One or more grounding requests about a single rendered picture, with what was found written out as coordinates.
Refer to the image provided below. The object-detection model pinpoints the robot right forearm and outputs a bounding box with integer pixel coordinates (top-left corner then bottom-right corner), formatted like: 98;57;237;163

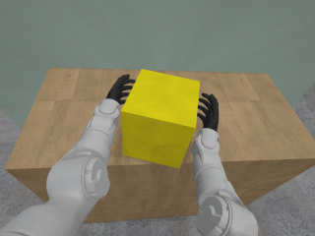
191;128;247;209

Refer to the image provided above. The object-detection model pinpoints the robot right hand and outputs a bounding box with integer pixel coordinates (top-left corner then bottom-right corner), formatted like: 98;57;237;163
197;93;220;132

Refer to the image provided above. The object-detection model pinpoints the robot left forearm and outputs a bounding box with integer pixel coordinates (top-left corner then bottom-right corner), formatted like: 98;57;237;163
46;98;120;195

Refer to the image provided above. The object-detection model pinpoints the robot right upper arm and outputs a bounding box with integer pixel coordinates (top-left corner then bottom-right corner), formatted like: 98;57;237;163
195;195;259;236

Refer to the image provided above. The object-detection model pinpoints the carton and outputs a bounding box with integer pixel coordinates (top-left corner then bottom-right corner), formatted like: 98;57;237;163
121;69;200;169

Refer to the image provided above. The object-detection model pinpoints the robot left upper arm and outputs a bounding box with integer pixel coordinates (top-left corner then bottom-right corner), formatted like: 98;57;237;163
0;155;110;236

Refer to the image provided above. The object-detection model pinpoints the robot left hand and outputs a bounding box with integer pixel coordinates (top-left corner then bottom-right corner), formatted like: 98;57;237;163
106;74;136;105

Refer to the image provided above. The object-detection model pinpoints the pedestal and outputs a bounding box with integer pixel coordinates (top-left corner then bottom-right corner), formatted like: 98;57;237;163
5;67;315;223

